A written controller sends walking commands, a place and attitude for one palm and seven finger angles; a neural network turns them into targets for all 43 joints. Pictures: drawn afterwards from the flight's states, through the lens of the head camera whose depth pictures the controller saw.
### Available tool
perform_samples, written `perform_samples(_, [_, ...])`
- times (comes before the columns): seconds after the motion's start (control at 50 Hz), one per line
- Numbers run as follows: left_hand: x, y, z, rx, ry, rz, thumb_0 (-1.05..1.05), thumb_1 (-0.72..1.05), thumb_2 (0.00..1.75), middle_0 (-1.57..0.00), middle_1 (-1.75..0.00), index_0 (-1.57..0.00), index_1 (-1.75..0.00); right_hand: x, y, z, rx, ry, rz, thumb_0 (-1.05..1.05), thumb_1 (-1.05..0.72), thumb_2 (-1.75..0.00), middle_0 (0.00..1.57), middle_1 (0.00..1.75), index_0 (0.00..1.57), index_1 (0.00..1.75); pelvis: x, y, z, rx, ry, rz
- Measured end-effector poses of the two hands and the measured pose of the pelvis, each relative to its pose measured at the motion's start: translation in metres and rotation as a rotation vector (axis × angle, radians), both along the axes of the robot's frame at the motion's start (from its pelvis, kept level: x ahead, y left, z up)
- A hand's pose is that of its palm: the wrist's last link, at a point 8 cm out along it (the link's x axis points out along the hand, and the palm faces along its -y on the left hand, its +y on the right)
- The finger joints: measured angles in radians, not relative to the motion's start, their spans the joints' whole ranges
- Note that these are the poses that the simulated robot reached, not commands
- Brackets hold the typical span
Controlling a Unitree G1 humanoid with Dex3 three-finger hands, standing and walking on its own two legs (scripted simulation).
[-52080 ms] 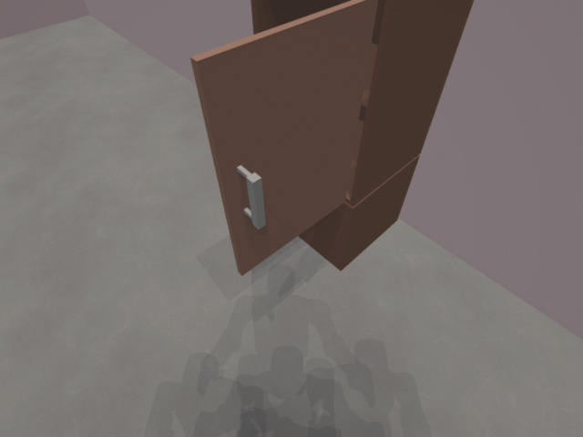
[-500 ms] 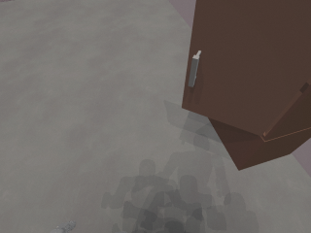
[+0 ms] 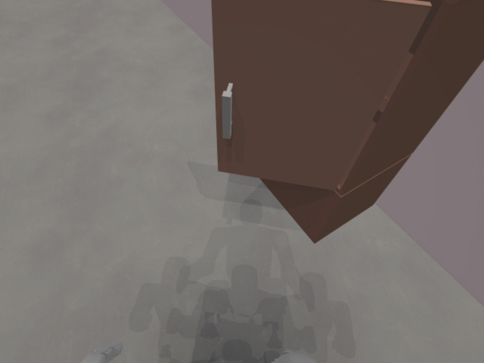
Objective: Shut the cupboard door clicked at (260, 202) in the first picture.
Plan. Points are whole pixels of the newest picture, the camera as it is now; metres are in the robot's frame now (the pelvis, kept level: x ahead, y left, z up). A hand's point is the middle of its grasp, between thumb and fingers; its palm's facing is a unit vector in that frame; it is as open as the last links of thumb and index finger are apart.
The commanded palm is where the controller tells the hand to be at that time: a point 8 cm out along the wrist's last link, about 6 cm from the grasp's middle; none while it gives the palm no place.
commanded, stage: turn to face it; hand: left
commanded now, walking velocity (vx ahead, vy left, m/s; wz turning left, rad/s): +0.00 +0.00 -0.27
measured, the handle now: (228, 111) +0.70 +0.07 -0.05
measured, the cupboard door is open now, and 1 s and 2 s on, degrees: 47 47 47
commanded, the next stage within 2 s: take the last steps up to it in 0.12 s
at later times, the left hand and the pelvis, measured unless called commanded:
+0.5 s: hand out of the picture +0.12 +0.16 -0.18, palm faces -0.12 -0.98 -0.17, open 7.4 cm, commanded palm none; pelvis +0.04 -0.02 +0.00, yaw -8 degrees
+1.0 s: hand (203, 333) +0.19 +0.08 -0.18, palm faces -0.08 -0.98 -0.17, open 7.3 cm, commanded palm none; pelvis +0.17 -0.09 +0.00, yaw -8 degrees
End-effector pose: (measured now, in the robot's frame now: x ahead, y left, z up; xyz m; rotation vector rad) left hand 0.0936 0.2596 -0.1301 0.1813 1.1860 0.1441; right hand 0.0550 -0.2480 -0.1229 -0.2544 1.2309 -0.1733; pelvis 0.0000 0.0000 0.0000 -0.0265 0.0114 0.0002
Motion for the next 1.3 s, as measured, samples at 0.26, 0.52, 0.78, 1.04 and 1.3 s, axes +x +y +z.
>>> perform_samples(0.26, [0.019, -0.044, 0.007, 0.049, 0.007, -0.107, 0.01, 0.91, 0.9, -0.2, -0.3, -0.2, -0.3, -0.039, -0.035, -0.022, 0.042, 0.083, -0.17, 0.01, -0.91, -0.9, 0.2, 0.3, 0.2, 0.3, 0.006, -0.022, -0.003, 0.028, -0.007, -0.08])
perform_samples(0.52, [0.027, -0.047, -0.016, -0.045, 0.102, -0.128, 0.01, 0.91, 0.9, -0.2, -0.3, -0.2, -0.3, -0.041, -0.008, -0.004, 0.032, 0.045, -0.201, 0.0, -0.9, -0.9, 0.2, 0.3, 0.2, 0.3, 0.043, -0.019, -0.001, 0.022, -0.007, -0.139])
perform_samples(0.78, [0.116, -0.111, -0.01, -0.014, 0.012, -0.162, 0.01, 0.91, 0.9, -0.19, -0.3, -0.2, -0.3, -0.059, -0.037, -0.031, 0.136, 0.304, -0.306, 0.0, -0.9, -0.9, 0.2, 0.3, 0.2, 0.3, 0.106, -0.074, -0.011, 0.022, -0.022, -0.151])
perform_samples(1.04, [0.1, -0.126, -0.026, -0.048, 0.213, -0.048, 0.01, 0.92, 0.9, -0.2, -0.3, -0.2, -0.3, 0.145, -0.075, -0.013, 0.061, -0.028, -0.161, 0.0, -0.91, -0.9, 0.2, 0.3, 0.19, 0.3, 0.182, -0.087, -0.005, -0.011, -0.033, -0.135])
perform_samples(1.3, [0.139, -0.135, -0.017, -0.001, 0.204, -0.076, 0.01, 0.91, 0.9, -0.2, -0.3, -0.2, -0.3, 0.203, -0.077, -0.018, 0.095, -0.061, -0.164, 0.0, -0.9, -0.9, 0.2, 0.3, 0.2, 0.3, 0.193, -0.097, -0.004, 0.035, 0.003, -0.16])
